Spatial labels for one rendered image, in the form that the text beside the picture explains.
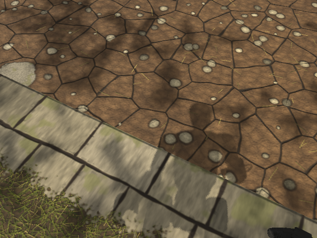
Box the robot right hand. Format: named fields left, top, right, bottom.
left=267, top=227, right=313, bottom=238

